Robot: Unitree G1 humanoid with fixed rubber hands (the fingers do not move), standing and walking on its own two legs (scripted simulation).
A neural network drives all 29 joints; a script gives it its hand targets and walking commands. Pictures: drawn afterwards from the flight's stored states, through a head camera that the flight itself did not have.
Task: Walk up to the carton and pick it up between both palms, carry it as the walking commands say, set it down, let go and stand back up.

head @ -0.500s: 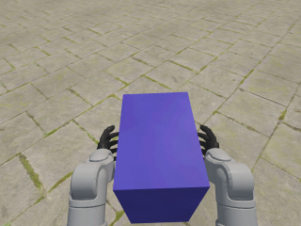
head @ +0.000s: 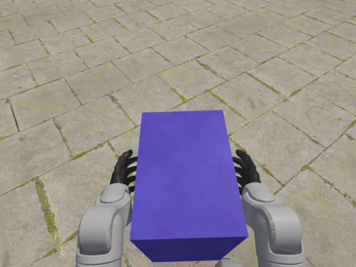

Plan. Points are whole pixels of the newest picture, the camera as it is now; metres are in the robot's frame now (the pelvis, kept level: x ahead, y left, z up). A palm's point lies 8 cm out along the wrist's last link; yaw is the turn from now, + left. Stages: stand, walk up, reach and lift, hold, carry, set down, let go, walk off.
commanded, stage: carry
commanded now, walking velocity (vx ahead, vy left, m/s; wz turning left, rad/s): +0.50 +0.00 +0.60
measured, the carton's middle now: (184, 193) +0.27 -0.01 +0.02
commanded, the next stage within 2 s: none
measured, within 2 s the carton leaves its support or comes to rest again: neither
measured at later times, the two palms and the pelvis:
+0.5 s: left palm (93, 101) +0.49 +0.21 +0.11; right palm (182, 79) +0.59 -0.03 +0.09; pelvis +0.31 -0.01 +0.01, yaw +21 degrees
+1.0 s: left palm (51, 62) +0.72 +0.40 +0.09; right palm (120, 39) +0.87 +0.19 +0.09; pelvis +0.59 +0.14 +0.00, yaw +35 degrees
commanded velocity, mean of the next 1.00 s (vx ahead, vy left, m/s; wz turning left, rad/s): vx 0.50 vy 0.00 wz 0.60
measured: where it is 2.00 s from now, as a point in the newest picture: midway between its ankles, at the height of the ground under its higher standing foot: (92, 153)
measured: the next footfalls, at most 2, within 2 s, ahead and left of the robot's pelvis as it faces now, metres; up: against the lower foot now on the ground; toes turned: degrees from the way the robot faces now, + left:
right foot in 0.16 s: +0.28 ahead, -0.13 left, +0.00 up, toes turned -3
left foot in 0.66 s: +0.54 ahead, +0.20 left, +0.00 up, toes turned +32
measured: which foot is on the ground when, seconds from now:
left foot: down 0.00-0.18, up 0.20-0.64, down 0.66-1.00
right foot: up 0.00-0.14, down 0.16-0.66, up 0.68-1.00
